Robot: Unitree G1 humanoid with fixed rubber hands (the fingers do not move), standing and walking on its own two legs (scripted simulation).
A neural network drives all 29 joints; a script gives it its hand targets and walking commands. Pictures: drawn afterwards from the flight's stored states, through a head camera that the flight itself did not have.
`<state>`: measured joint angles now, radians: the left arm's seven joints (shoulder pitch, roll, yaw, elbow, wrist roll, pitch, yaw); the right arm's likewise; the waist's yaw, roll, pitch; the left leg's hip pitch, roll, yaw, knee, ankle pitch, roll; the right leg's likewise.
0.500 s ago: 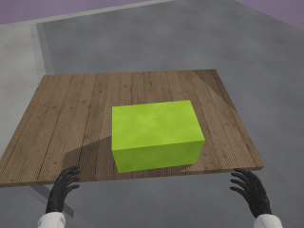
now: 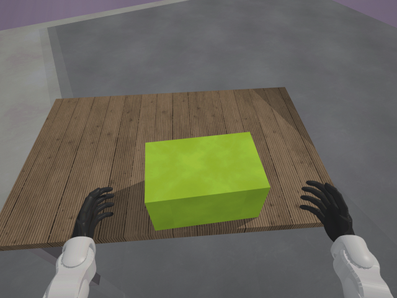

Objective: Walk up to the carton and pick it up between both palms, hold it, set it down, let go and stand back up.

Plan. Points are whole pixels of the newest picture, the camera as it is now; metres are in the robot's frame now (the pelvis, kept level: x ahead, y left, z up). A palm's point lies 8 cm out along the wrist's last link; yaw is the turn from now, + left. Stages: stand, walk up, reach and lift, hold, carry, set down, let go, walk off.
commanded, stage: reach and lift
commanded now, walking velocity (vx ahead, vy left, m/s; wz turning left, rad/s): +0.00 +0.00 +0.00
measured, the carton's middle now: (203, 180) +0.42 +0.02 -0.06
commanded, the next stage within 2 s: none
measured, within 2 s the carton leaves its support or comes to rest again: neither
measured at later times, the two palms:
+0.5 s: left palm (91, 182) +0.34 +0.25 +0.06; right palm (320, 174) +0.36 -0.22 +0.06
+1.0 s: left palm (92, 145) +0.40 +0.25 +0.10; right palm (307, 140) +0.42 -0.20 +0.09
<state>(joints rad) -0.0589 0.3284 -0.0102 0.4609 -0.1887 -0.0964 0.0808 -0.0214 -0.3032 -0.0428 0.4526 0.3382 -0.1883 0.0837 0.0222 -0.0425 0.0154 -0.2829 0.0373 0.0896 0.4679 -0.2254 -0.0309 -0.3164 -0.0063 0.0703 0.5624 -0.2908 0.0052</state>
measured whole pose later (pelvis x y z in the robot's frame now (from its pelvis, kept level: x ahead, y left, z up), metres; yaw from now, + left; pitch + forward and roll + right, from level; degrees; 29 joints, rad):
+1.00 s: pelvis +0.00 +0.00 +0.00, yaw +0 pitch +6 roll +2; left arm -0.82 0.33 -0.01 1.10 -0.23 -0.01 0.07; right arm -0.76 -0.36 0.11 1.06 0.45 -0.06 0.04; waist 0.06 -0.04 -0.06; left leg -0.35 0.04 0.09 0.47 -0.22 -0.03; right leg -0.38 0.00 0.07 0.56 -0.29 0.01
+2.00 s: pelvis +0.00 +0.01 -0.02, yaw -1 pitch +26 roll +0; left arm -0.84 0.26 -0.01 1.37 -0.24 -0.41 0.05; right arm -0.82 -0.31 0.22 1.27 0.43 -0.37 0.04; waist 0.06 -0.01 -0.24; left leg -0.79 0.07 0.09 0.58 -0.23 -0.03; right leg -0.78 0.02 0.07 0.56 -0.23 0.02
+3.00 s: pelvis +0.00 +0.02 -0.02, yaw -2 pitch +25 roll -1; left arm -0.84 0.15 0.08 1.39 -0.21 -0.48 0.09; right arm -0.83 -0.24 0.04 1.28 0.17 -0.39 -0.02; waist 0.06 0.00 -0.24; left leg -0.80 0.08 0.09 0.61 -0.24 -0.02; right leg -0.78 0.03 0.07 0.57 -0.23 0.02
